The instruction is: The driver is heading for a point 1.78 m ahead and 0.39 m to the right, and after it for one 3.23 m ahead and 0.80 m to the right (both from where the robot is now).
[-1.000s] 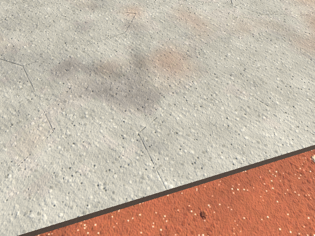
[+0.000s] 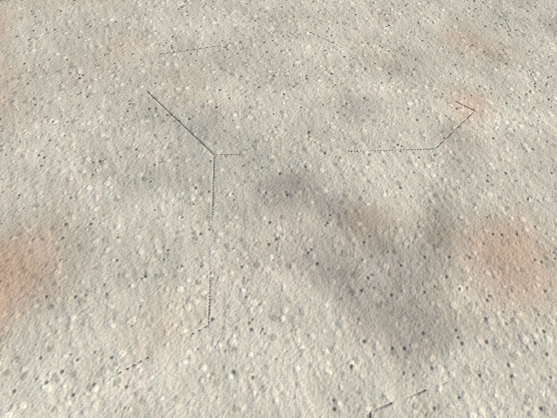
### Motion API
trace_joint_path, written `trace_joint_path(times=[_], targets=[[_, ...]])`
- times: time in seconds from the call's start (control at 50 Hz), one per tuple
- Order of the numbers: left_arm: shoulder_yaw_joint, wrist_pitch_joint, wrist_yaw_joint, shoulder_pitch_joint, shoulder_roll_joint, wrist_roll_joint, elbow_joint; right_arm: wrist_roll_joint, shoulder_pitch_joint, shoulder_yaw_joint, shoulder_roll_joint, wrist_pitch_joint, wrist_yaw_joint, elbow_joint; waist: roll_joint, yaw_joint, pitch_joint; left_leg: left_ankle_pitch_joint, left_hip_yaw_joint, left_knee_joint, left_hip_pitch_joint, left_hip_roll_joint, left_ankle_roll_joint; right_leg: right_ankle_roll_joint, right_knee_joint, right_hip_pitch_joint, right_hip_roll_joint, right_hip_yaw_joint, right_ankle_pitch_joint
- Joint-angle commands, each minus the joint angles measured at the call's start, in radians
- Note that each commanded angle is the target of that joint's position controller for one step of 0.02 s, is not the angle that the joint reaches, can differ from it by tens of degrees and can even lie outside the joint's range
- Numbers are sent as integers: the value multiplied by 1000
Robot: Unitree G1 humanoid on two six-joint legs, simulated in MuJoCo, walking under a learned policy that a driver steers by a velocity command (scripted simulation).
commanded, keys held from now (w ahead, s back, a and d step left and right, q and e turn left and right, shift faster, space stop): w+q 0.22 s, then w+e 0.78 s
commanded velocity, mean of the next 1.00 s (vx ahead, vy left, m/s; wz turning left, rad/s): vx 0.50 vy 0.00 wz -0.06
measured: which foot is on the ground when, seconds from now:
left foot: down 0.00-0.50, up 0.52-0.96, down 0.98-1.00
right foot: up 0.00-0.48, down 0.50-0.98, up 1.00-1.00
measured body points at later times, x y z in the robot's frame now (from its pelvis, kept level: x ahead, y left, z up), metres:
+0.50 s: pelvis +0.30 -0.01 +0.01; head +0.33 +0.00 +0.45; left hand +0.49 +0.26 -0.08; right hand +0.35 -0.29 -0.12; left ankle +0.10 +0.07 -0.71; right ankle +0.44 -0.08 -0.72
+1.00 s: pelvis +0.59 +0.03 +0.01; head +0.61 +0.03 +0.46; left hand +0.64 +0.32 -0.11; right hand +0.80 -0.24 -0.04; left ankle +0.70 +0.13 -0.72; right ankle +0.44 -0.08 -0.70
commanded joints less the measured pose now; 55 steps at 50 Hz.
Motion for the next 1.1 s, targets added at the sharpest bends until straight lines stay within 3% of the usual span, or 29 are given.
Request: trace_joint_path(times=[0.02, 0.06, 0.08, 0.16, 0.22, 0.26, 0.32, 0.38, 0.44, 0.48, 0.5, 0.52, 0.54, 0.56, 0.58, 0.6, 0.62, 0.68, 0.72, 0.8, 0.9, 0.94, 0.96, 0.98, 1.0, 1.02, 1.04, 1.06, 1.1], targets=[[5, -89, -19, -129, 118, -44, -168, -14, 328, -55, -204, -29, -7, 11, 116, -152, -270, -130, -740, -402, 823, 324, 262, -60, 496, -760, 71, 215, 12], [10, -95, -6, -120, 119, 0, -143, -9, 183, -32, -131, -35, -10, -20, 16, -66, -160, 58, -507, -391, 540, 237, 193, -74, 323, -629, -8, 222, 161], [18, -81, -6, -100, 129, 7, -138, -18, 138, -21, -105, -36, -14, -39, 26, -32, -143, 126, -452, -414, 447, 210, 180, -71, 271, -555, -28, 230, 197], [14, -42, -4, -152, 87, 26, -172, -12, 175, -29, -148, -45, -38, -34, 14, -20, -98, 267, -362, -464, 327, 169, 186, -17, 77, -521, -2, 203, 319], [3, -43, -9, -263, 62, 24, -209, -7, 225, -30, -153, -40, -54, -20, 43, -58, -64, 229, -312, -459, 305, 121, 144, -2, -149, -514, 41, 198, 512], [-9, -49, -24, -296, 42, 16, -211, -10, 243, -22, -131, -40, -57, -7, 74, -82, -57, 180, -263, -466, 305, 106, 115, -12, -284, -462, 56, 177, 642], [-17, -55, -41, -362, 48, 3, -231, -12, 300, -17, -130, -46, -53, 29, 83, -123, -23, 145, -271, -462, 365, 147, 106, -41, -349, -462, 56, 167, 703], [-19, -62, -57, -409, 68, -1, -261, -18, 343, -18, -142, -39, -56, 58, 73, -140, 1, 261, -287, -409, 545, 217, 101, -90, -385, -578, 58, 158, 580], [-13, -64, -73, -339, 90, -5, -255, -22, 316, -22, -164, -27, -63, 61, 93, -93, -40, 584, -238, -311, 622, 227, 65, -143, -401, -489, 101, 117, 446], [17, -59, -68, -114, 146, 0, -196, -25, 267, -17, -171, -19, -66, 47, 82, 29, -189, 884, -155, -53, 569, 164, 25, -201, -416, -160, 156, 88, 488], [29, -53, -63, 53, 199, 9, -170, -41, 262, -3, -147, -22, -70, 23, -12, 87, -312, 635, -120, 224, 374, 119, -8, -268, -397, 129, 5, 298, 547], [47, -48, -67, 115, 265, 7, -158, -42, 383, 23, -50, -44, -56, 10, -284, 22, -402, -125, -90, 599, -50, -75, -101, -451, -478, 473, -208, 795, 409], [28, -40, -65, 115, 181, -22, -150, -30, 338, 22, -109, -70, -46, 9, -235, 57, -397, -341, -196, 701, -207, -59, -97, -444, -583, 521, -219, 939, 225], [18, -33, -56, 51, 145, -18, -171, -1, 228, 13, -149, -89, -35, -24, -159, 65, -240, -269, -202, 695, -286, -4, -89, -395, -603, 405, -189, 805, 213], [13, -28, -52, 3, 133, -4, -192, -5, 162, 18, -142, -101, -36, -40, -44, 47, -170, -205, -184, 635, -258, 34, -82, -365, -617, 266, -147, 700, 293], [7, -27, -50, -30, 118, 1, -201, -25, 131, 14, -136, -105, -39, -49, 13, 15, -106, -170, -168, 547, -226, 58, -90, -353, -634, 143, -113, 632, 406], [0, -28, -47, -43, 108, 9, -209, -40, 139, 8, -135, -100, -42, -54, 2, -16, -104, -147, -166, 486, -164, 79, -97, -347, -652, 74, -85, 585, 490], [7, -25, -36, -34, 127, -1, -218, -45, 157, 13, -97, -77, -50, -68, -54, -47, -98, -138, -137, 342, -116, 88, -135, -358, -684, -31, -53, 514, 601], [18, -22, -23, -10, 158, -7, -217, -45, 90, 21, -78, -68, -55, -91, -58, -32, -79, -35, -118, 212, -111, 76, -160, -343, -697, -85, -28, 466, 613], [22, -2, -6, 57, 162, -18, -204, -36, -54, 33, -52, -78, -45, -123, -83, 25, -72, 234, -108, -57, 3, 16, -171, -275, -668, -146, 35, 414, 554], [22, 20, 3, 116, 153, -21, -198, -18, -129, 17, -96, -98, -26, -153, -108, 35, -70, 174, -143, -200, 55, -16, -148, -250, -564, -29, -8, 549, 455], [24, 26, 5, 88, 150, -18, -210, -15, -53, 3, -121, -107, -27, -136, -135, -18, -87, 130, -133, -253, 166, -13, -111, -227, -491, -18, -5, 581, 485], [15, 25, 2, 72, 124, -13, -222, -23, 39, -12, -149, -111, -34, -117, -130, -66, -144, 133, -142, -270, 321, 20, -77, -197, -392, -54, 36, 552, 524], [-5, 18, -2, 56, 70, 1, -247, -40, 192, -28, -203, -112, -44, -104, -48, -137, -274, 95, -282, -239, 570, 180, -7, -161, -137, -173, 92, 472, 428], [-25, 8, 0, 188, 9, -19, -274, -52, 287, -45, -275, -96, -44, -73, 245, -90, -392, -56, -694, -288, 878, 402, 150, -98, 168, -513, 229, 325, -17], [-15, 5, 0, 208, 96, -31, -261, -27, 294, -34, -208, -89, -38, -69, 260, -98, -360, -256, -852, -332, 863, 447, 168, -84, 328, -658, 146, 324, -80], [2, 11, -1, 119, 155, -28, -263, -24, 251, -15, -137, -84, -41, -80, 146, -121, -229, -265, -702, -351, 750, 395, 125, -73, 382, -695, 108, 323, 14], [5, 17, -1, 55, 154, -17, -274, -31, 205, -5, -116, -77, -41, -82, 72, -111, -147, -156, -558, -368, 628, 345, 91, -64, 374, -672, 77, 290, 90], [11, 22, -11, 12, 128, -10, -296, -41, 151, 8, -86, -73, -39, -69, 81, -69, -67, 11, -393, -423, 465, 275, 68, -60, 305, -618, 28, 278, 170]])
Velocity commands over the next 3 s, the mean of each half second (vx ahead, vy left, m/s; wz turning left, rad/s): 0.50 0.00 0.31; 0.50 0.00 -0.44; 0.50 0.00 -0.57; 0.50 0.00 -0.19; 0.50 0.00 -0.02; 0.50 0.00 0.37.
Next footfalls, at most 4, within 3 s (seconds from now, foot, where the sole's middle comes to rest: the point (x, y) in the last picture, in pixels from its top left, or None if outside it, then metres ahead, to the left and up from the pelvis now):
0.50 right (326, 402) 0.48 -0.08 -0.75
0.98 left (246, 294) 0.74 0.13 -0.75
1.48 right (375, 241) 0.92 -0.22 -0.75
2.02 left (353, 143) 1.30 -0.18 -0.75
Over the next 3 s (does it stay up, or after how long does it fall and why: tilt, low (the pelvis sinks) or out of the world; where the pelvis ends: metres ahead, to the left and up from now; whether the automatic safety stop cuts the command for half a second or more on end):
stays up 1.54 -0.47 0.02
